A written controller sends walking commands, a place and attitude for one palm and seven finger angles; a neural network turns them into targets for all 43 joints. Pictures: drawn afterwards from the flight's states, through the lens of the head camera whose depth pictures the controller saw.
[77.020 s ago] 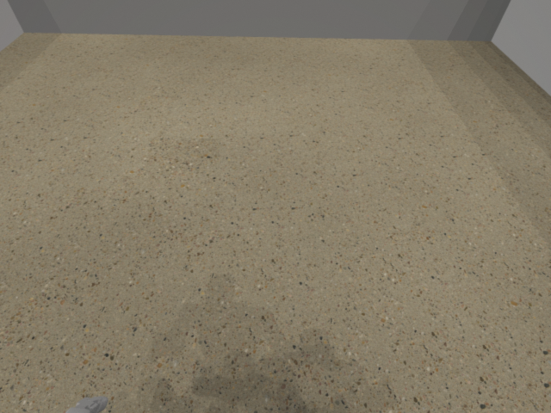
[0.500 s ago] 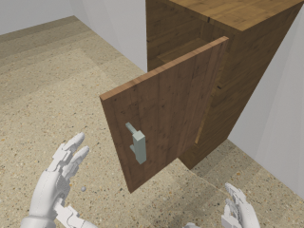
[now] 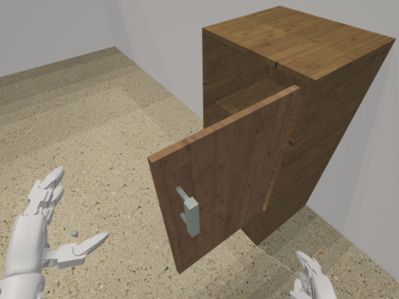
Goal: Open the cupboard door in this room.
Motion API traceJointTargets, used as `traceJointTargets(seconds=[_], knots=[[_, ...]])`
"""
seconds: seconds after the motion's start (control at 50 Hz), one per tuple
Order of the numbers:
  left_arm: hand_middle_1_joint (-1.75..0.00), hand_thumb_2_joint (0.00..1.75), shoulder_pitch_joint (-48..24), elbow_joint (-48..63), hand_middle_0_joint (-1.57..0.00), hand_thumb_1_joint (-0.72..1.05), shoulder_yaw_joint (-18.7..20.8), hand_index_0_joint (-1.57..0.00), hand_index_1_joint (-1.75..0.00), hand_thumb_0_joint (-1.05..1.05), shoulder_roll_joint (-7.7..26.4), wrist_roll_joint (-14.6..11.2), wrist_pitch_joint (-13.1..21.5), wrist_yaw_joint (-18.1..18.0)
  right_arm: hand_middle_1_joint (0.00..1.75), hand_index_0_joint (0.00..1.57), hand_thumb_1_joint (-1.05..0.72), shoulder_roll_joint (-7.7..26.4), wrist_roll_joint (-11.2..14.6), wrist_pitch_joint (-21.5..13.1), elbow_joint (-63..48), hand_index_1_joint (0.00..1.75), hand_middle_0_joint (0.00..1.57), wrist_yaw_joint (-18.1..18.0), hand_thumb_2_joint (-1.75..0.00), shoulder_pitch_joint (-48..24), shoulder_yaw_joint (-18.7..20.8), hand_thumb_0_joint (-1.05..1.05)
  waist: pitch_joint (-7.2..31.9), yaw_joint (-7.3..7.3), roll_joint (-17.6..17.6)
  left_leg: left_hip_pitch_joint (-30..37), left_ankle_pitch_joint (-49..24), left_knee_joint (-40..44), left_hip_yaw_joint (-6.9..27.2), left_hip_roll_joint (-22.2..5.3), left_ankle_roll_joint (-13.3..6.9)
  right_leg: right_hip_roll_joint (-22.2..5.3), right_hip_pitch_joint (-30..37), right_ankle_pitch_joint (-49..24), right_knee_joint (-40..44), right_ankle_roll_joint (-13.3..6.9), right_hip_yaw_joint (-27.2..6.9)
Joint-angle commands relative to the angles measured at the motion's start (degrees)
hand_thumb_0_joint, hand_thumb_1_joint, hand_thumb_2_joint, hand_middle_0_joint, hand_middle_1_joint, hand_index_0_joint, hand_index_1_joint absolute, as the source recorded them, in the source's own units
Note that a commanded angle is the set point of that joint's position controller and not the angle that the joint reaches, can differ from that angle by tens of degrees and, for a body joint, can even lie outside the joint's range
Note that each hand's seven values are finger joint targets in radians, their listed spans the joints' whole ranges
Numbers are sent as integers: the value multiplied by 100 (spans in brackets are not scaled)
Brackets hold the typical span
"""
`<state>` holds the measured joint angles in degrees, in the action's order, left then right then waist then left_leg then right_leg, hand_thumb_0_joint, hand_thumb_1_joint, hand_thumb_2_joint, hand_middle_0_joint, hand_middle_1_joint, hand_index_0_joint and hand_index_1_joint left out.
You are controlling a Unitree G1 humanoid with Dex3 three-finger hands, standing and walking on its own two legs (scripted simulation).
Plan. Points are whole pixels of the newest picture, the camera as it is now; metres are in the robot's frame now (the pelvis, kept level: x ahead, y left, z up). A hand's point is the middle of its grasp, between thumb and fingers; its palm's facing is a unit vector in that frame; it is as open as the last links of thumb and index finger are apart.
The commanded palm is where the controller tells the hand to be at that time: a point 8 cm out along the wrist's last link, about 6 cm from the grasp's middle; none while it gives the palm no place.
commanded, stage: draw the hand back to the body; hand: left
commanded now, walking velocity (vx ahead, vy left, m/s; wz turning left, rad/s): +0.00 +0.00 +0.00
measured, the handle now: (187, 211) +0.31 +0.07 -0.01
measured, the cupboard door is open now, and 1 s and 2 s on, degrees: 90 90 90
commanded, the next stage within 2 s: step back with the hand held close in 0.68 s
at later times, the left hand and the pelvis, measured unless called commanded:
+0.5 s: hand (47, 207) +0.20 +0.25 +0.17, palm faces +0.45 -0.80 -0.40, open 7.7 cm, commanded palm +0.14 +0.29 +0.18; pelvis +0.00 -0.01 +0.01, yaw -1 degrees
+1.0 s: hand (49, 208) +0.20 +0.25 +0.17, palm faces +0.40 -0.79 -0.46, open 7.4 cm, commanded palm +0.13 +0.29 +0.19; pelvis -0.02 -0.01 +0.01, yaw -2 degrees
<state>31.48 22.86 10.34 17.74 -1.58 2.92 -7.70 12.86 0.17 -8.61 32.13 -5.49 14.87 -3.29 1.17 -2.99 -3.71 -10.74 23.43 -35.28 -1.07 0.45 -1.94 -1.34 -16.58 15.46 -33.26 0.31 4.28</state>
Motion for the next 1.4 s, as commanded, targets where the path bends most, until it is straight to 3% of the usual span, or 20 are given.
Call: traceJointTargets(seconds=[0.0,0.12,0.2,0.28,0.36,0.48,0.62,0.7,0.76,0.78,0.8,0.82,0.84,0.92,1.0,1.06,1.2,1.28,1.32,1.38], knots=[[-30,69,-464,1307,-18,41,818,-18,-30,0,888,7,462,-53,30,20,-90,626,-15,-401,-789,30,20,-46,-90,-763,298,0,260,-45,-35,-357,-2141,1107,224,-220,189,22,1110,-1004,632,-171,-140],[-30,78,-618,1353,-19,62,1197,-19,-30,0,1056,-28,530,-9,30,20,-90,629,-30,-374,-635,30,20,41,-90,-832,348,0,283,-88,-108,-11,-2849,1285,160,-255,247,44,1414,-1503,841,-171,-174],[-30,84,-752,1282,-19,76,1496,-19,-30,0,1210,-70,566,-9,30,20,-90,627,-38,-326,-576,30,20,64,-90,-883,375,0,267,-117,44,120,-2828,1384,132,-259,227,52,1523,-1557,969,-168,-201],[-30,90,-1017,1232,-20,90,1713,-20,-30,0,1313,-110,603,-10,30,20,-90,615,-28,-273,-508,30,20,73,-90,-957,384,0,104,-112,-119,162,-2634,1481,96,-250,212,46,1522,-1466,1097,-173,-234],[-30,90,-833,900,-20,90,1429,-20,-30,0,1015,-118,585,61,30,20,-90,657,-21,-214,-479,30,20,112,-90,-989,423,0,-63,-93,41,179,-2429,1543,77,-267,164,54,1442,-1327,1204,-163,-226],[-30,90,-1058,1292,-20,90,1561,-20,-30,0,1240,-82,650,19,30,20,-90,625,-44,-224,-502,30,20,87,-90,-1048,426,0,234,-115,-146,248,-2285,1570,64,-202,138,39,1641,-1351,1206,-170,-290],[-30,90,-1088,1219,-20,90,1538,-20,-30,0,1205,-71,664,6,30,20,-90,596,-34,-283,-446,30,20,84,-90,-1075,412,0,9,-110,-122,236,-2125,1625,79,-198,139,64,1549,-1197,1298,-175,-290],[-30,90,-976,1009,-20,90,1556,-20,-30,0,1186,-96,674,12,30,20,-90,595,-39,-283,-415,30,20,73,-90,-1082,428,0,-69,-120,158,200,-1935,1641,52,-192,93,61,1542,-1088,1374,-161,-311],[-30,90,-1023,951,-20,90,1559,-20,-30,0,1207,-94,672,17,30,20,-90,604,-31,-280,-394,30,20,68,-90,-1118,443,0,-93,-125,12,203,-1779,1636,26,-183,82,49,1514,-938,1440,-173,-361],[-30,90,-1600,1345,-20,90,1571,-20,-30,0,1326,-92,729,-3,30,20,-90,606,-35,-303,-406,30,20,73,-90,-1168,419,0,47,-84,-108,257,-1726,1638,50,-155,74,34,1547,-921,1448,-170,-391],[-30,90,-1946,1353,-20,90,2306,-20,-30,0,1963,-50,966,-59,30,20,-90,699,33,-190,-596,30,20,50,-90,-979,406,0,-494,203,230,-210,-1172,1469,125,-249,3,-194,859,-1030,1734,-188,-1034],[-30,90,-1210,812,-20,90,2013,-20,-30,0,1509,-33,964,-1,30,20,-90,636,-8,-87,-499,30,20,49,-90,-937,440,0,-314,219,559,-69,-1133,1291,157,-213,-21,-330,770,-1004,1810,-200,-1060],[-30,90,-951,829,-20,90,1846,-20,-30,0,1346,-11,978,36,30,20,-90,687,-32,-20,-550,30,20,80,-90,-942,457,0,-152,231,541,-1,-1216,1208,111,-198,-16,-394,735,-1082,1816,-222,-1116],[-30,90,-528,1197,-20,90,1788,-20,-30,0,1324,0,1077,-2,30,20,-90,758,-55,116,-675,30,20,68,-90,-980,499,0,469,227,-50,-107,-1872,1352,136,-307,44,-359,1120,-2002,1244,-195,-844],[-30,90,-157,1408,-20,90,2055,-20,-30,0,1526,-8,1048,-77,30,20,-90,747,-28,270,-835,30,20,35,-90,-989,583,0,866,190,127,-319,-2754,1299,242,-426,117,-274,1435,-2854,658,-159,-669],[-30,90,-90,1538,-20,90,2208,-20,-30,0,1651,-8,1028,-112,30,20,-90,746,-14,348,-908,30,20,13,-90,-1025,621,0,829,179,102,-632,-2685,1296,328,-450,134,-270,1418,-2877,451,-155,-693],[-30,90,-154,1681,-20,90,2176,-20,-30,0,1514,116,1099,-191,30,20,-90,800,-33,305,-1021,30,20,-37,-90,-911,648,0,433,195,-208,-1978,-1022,1707,610,-755,-154,-84,1625,-1945,-225,-19,-689],[-30,90,-498,1671,-20,90,2096,-20,-30,0,1433,228,1123,-263,30,20,-90,797,-75,250,-1021,30,20,-79,-90,-780,657,0,25,288,73,-2790,568,1628,678,-721,-298,-181,1531,-1328,-284,-68,-925],[-30,90,-549,1635,-20,90,2120,-20,-30,0,1477,231,1185,-264,30,20,-90,787,-29,201,-1007,30,20,-57,-90,-697,658,0,50,321,347,-2685,1097,1253,558,-532,-308,-372,1144,-721,137,-135,-1239],[-30,90,-591,1736,-20,90,2124,-20,-30,0,1542,190,1245,-295,30,20,-90,761,-24,150,-952,30,20,-28,-90,-655,629,0,104,355,650,-2122,1014,769,545,-327,-213,-617,403,223,834,-283,-1529]])
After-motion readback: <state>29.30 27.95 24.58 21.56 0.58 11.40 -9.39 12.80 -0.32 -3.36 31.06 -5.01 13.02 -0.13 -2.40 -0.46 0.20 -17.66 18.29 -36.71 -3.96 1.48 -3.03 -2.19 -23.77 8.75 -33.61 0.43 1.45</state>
